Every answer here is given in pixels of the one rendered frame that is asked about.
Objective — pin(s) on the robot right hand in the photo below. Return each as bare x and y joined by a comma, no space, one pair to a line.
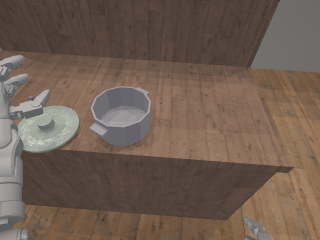
257,229

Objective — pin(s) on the robot left forearm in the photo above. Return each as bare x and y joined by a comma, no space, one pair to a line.
12,209

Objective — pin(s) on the robot left hand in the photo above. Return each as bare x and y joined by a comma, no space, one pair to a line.
8,89

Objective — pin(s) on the lid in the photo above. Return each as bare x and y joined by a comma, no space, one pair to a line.
36,140

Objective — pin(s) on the table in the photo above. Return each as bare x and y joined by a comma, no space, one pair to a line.
212,143

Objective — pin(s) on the knob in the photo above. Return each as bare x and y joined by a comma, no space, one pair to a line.
45,122

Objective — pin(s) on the pot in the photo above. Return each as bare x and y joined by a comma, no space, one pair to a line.
122,115

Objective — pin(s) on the robot left upper arm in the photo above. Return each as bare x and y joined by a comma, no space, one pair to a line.
17,233

